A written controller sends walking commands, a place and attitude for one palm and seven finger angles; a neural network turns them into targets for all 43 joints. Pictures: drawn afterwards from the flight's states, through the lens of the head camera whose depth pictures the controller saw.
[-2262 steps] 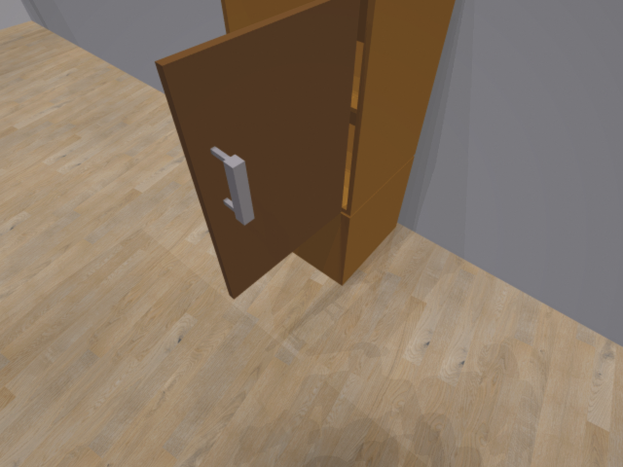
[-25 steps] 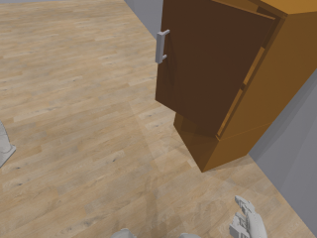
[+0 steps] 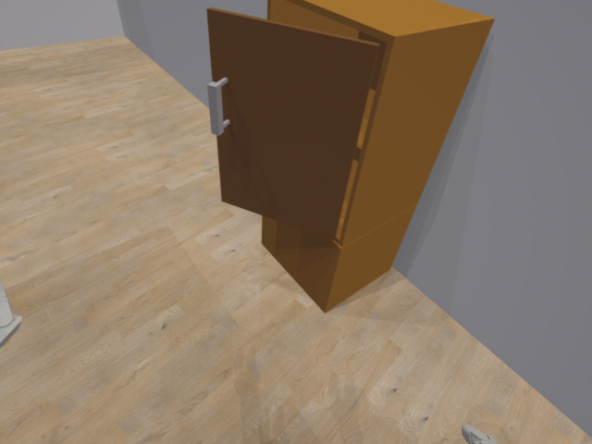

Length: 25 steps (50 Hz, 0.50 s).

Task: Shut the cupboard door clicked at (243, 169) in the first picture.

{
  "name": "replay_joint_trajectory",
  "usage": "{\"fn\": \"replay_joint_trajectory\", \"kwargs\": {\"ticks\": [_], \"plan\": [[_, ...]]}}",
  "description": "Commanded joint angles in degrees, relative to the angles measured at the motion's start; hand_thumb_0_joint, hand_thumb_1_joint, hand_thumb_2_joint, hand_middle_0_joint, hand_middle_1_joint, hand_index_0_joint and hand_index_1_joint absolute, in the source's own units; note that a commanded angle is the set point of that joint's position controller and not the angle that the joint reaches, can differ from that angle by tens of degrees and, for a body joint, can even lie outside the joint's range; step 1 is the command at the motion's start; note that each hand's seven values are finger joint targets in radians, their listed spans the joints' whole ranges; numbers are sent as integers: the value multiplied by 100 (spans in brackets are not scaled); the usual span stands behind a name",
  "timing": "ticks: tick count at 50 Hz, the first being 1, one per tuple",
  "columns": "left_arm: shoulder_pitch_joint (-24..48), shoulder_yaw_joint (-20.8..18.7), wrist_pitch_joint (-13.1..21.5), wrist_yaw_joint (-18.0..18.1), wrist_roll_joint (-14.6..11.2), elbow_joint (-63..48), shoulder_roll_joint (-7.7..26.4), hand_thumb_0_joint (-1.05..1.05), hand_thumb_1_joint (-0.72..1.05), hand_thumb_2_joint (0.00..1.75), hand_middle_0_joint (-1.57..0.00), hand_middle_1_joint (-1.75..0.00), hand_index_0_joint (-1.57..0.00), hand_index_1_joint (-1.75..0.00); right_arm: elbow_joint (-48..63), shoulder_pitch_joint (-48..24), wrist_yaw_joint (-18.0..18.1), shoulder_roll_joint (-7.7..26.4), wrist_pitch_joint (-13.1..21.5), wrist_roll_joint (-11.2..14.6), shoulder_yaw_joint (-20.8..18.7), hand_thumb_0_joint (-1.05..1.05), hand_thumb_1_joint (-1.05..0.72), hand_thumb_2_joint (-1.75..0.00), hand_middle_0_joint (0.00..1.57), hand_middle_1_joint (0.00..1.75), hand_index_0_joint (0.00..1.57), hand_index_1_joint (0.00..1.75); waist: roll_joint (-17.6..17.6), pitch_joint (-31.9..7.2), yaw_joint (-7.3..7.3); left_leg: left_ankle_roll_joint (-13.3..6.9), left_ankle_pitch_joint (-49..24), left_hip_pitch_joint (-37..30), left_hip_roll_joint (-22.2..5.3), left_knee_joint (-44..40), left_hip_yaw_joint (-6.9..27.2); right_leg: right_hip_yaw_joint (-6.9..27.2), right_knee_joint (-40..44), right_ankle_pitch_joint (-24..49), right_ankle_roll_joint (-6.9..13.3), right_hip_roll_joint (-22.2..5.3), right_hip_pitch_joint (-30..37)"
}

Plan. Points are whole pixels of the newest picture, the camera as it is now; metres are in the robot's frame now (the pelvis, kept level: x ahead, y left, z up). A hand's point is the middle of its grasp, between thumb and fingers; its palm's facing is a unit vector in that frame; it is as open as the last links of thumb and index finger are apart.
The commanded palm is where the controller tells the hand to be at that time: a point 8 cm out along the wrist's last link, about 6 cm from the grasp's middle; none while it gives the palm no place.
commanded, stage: stop stepping back and stand still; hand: left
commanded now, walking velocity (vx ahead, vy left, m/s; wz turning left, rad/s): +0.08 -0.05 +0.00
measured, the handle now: (220, 106) +0.93 +0.18 +0.03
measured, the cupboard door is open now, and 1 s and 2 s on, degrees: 30 30 30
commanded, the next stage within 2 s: let the arm hang, fingers relaxed in 1.12 s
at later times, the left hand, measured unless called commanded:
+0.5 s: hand (4, 345) +0.18 +0.26 +0.17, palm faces +0.43 -0.80 -0.42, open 7.4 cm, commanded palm +0.12 +0.30 +0.18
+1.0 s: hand (49, 292) +0.24 +0.26 +0.16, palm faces +0.33 -0.82 -0.47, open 7.4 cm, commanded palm +0.17 +0.30 +0.18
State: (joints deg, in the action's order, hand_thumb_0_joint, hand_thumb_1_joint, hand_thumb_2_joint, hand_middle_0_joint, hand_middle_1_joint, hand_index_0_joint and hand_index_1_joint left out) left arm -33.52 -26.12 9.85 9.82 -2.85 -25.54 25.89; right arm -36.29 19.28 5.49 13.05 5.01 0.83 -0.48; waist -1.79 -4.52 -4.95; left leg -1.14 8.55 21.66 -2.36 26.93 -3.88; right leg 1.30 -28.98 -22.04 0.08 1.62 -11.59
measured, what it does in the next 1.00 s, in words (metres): stands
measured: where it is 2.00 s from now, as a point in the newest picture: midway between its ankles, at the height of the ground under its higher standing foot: outside the picture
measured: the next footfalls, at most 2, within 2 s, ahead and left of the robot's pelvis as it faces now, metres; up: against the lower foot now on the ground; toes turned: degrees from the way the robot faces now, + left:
none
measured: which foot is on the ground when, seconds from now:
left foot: down 0.00-1.00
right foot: down 0.00-1.00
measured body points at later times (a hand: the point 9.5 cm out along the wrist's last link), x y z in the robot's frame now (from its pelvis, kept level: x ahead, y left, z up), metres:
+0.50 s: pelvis -0.03 +0.00 +0.00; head -0.05 +0.02 +0.45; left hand +0.15 +0.30 +0.19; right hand +0.12 -0.21 -0.08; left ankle +0.05 +0.11 -0.74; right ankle -0.04 -0.08 -0.74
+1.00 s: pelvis +0.02 +0.01 +0.00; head +0.03 +0.02 +0.45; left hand +0.22 +0.30 +0.19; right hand +0.15 -0.23 -0.08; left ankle +0.04 +0.11 -0.74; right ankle -0.04 -0.08 -0.74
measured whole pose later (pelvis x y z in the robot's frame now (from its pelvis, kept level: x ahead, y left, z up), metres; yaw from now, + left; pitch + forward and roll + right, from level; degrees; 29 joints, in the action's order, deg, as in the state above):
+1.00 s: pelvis +0.02 +0.01 +0.00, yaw -4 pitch +3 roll -1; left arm -33.4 -23.8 11.2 9.4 -3.0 -28.0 25.1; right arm -34.6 12.6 4.2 11.1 3.7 1.0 1.3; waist -0.7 -1.8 -2.1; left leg -1.3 13.4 18.0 -0.7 28.8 -3.3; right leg -0.6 -25.4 -17.5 2.1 2.9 -10.4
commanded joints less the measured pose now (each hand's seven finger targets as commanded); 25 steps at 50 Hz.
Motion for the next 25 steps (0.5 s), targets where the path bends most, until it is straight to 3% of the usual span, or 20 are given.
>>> {"fn": "replay_joint_trajectory", "kwargs": {"ticks": [1, 2, 3, 5, 7, 8, 9, 10, 12, 13, 14, 16, 17, 18, 19, 21, 22, 23, 24, 25], "plan": [[282, -505, 424, 135, 60, -1752, 877, 0, 90, 90, -20, -30, -20, -30, 930, -912, 4, 653, 485, -120, -158, 0, -90, -90, 20, 30, 20, 30, 1446, -111, 358, 124, 2417, 105, -492, -1432, 712, -387, 331, 171, 131, 123, 467], [270, -561, 424, 152, 67, -1715, 922, 0, 90, 90, -20, -30, -20, -30, 897, -921, -7, 653, 492, -122, -175, 0, -90, -90, 20, 30, 20, 30, 1389, -223, 369, 117, 2323, 16, -431, -1237, 610, -281, 422, 100, 179, 45, 438], [149, -712, 397, 161, 53, -1633, 1082, 0, 90, 90, -20, -30, -20, -30, 868, -951, -18, 665, 489, -124, -199, 0, -90, -90, 20, 30, 20, 30, 1030, -285, 394, 138, 2270, -129, -335, -997, 487, -177, 542, -137, 237, -16, 254], [44, -633, 319, 165, 31, -1358, 892, 0, 90, 90, -20, -30, -20, -30, 842, -940, -26, 584, 386, -140, -211, 0, -90, -90, 20, 30, 20, 30, 429, -68, 384, 167, 2077, -249, -123, -340, 300, 345, 948, -960, 446, -322, -401], [261, -569, 302, 176, 38, -1220, 864, 0, 90, 90, -20, -30, -20, -30, 731, -906, -18, 544, 261, -159, -234, 0, -90, -90, 20, 30, 20, 30, -265, 238, 347, 190, 1529, -496, 70, 959, 123, 1431, 1562, -2044, 824, -1013, -1482], [471, -610, 308, 207, 46, -1221, 914, 0, 90, 90, -20, -30, -20, -30, 646, -888, -13, 596, 228, -177, -247, 0, -90, -90, 20, 30, 20, 30, -416, 340, 352, 184, 1309, -415, 102, 1575, 149, 1897, 1760, -2218, 1043, -1363, -1729], [703, -404, 312, 210, 81, -1136, 806, 0, 90, 90, -20, -30, -20, -30, 603, -868, -30, 547, 193, -169, -199, 0, -90, -90, 20, 30, 20, 30, -665, 492, 332, 157, 1135, -138, 101, 1879, 239, 1989, 1742, -2169, 1122, -1533, -1654], [1065, -321, 340, 220, 109, -1040, 783, 0, 90, 90, -20, -30, -20, -30, 586, -892, -37, 552, 207, -152, -180, 0, -90, -90, 20, 30, 20, 30, -729, 626, 300, 117, 1177, -159, 43, 1838, 300, 1842, 1655, -2133, 1046, -1558, -1769], [1605, -185, 376, 218, 193, -865, 777, 0, 90, 90, -20, -30, -20, -30, 546, -951, 1, 565, 243, -140, -155, 0, -90, -90, 20, 30, 20, 30, -405, 820, 261, 18, 1421, -671, -22, 1023, 288, 1208, 1215, -2089, 756, -1233, -2083], [1870, -139, 381, 195, 206, -953, 791, 0, 90, 90, -20, -30, -20, -30, 573, -991, 35, 626, 262, -121, -171, 0, -90, -90, 20, 30, 20, 30, 19, 878, 248, -31, 1651, -829, -40, 519, 440, 878, 771, -1936, 608, -927, -2144], [1799, -158, 394, 177, 216, -924, 766, 0, 90, 90, -20, -30, -20, -30, 600, -1004, 56, 680, 283, -128, -157, 0, -90, -90, 20, 30, 20, 30, 606, 939, 268, -194, 2184, -814, -308, -155, 981, 603, 187, -1588, 427, -526, -2154], [1615, -252, 442, 161, 168, -1168, 750, 0, 90, 90, -20, -30, -20, -30, 655, -1056, 59, 637, 369, -79, -84, 0, -90, -90, 20, 30, 20, 30, 1934, 629, 316, -472, 4320, -209, -1366, -2020, 2665, -255, -1656, -723, 10, 202, -1475], [1527, -344, 416, 140, 185, -1210, 825, 0, 90, 90, -20, -30, -20, -30, 728, -1073, 50, 564, 401, -118, -81, 0, -90, -90, 20, 30, 20, 30, 1835, 624, 356, -505, 4441, 278, -1548, -2368, 2909, -184, -2255, -523, 7, 172, -1108], [1403, -460, 424, 104, 173, -1266, 936, 0, 90, 90, -20, -30, -20, -30, 732, -1101, 22, 530, 437, -142, -111, 0, -90, -90, 20, 30, 20, 30, 1478, 504, 417, -522, 4042, 377, -1522, -2295, 2707, -149, -2255, -408, 27, 96, -858], [1071, -333, 408, 73, 158, -1212, 733, 0, 90, 90, -20, -30, -20, -30, 742, -1093, -41, 487, 436, -152, -106, 0, -90, -90, 20, 30, 20, 30, 1083, 383, 452, -501, 3508, 388, -1411, -2110, 2247, -227, -1875, -382, 53, 61, -532], [691, -261, 352, 52, 121, -1369, 630, 0, 90, 90, -20, -30, -20, -30, 816, -1144, -108, 481, 391, -132, -75, 0, -90, -90, 20, 30, 20, 30, 1320, 236, 477, -289, 3083, 495, -1109, -1836, 1365, -534, -706, -268, 78, 109, 182], [595, -275, 308, 54, 124, -1388, 643, 0, 90, 90, -20, -30, -20, -30, 850, -1107, -128, 482, 355, -115, -68, 0, -90, -90, 20, 30, 20, 30, 1262, 250, 452, -143, 3032, 579, -892, -1656, 1049, -596, -162, -71, 94, 142, 483], [475, -365, 285, 60, 131, -1385, 734, 0, 90, 90, -20, -30, -20, -30, 884, -1083, -126, 508, 320, -122, -59, 0, -90, -90, 20, 30, 20, 30, 1246, 189, 422, -26, 2809, 544, -641, -1312, 785, -433, 315, 32, 138, 65, 608], [466, -401, 271, 73, 111, -1361, 765, 0, 90, 90, -20, -30, -20, -30, 923, -1062, -129, 448, 256, -132, -41, 0, -90, -90, 20, 30, 20, 30, 892, 198, 388, 30, 2410, 552, -450, -805, 648, -28, 718, 65, 265, -198, 585], [543, -522, 272, 97, 81, -1296, 878, 0, 90, 90, -20, -30, -20, -30, 925, -1001, -127, 442, 195, -165, -55, 0, -90, -90, 20, 30, 20, 30, 505, 184, 352, 85, 1785, 392, -261, -95, 461, 642, 1063, 18, 500, -636, 285]]}}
